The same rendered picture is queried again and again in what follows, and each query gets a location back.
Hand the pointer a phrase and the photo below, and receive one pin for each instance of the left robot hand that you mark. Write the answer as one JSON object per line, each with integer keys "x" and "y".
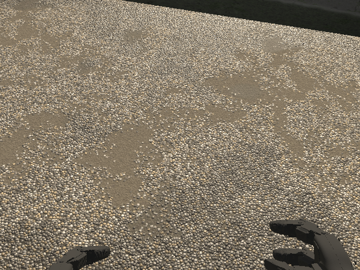
{"x": 79, "y": 257}

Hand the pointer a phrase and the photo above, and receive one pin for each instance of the right robot hand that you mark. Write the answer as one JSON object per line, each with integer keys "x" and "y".
{"x": 328, "y": 254}

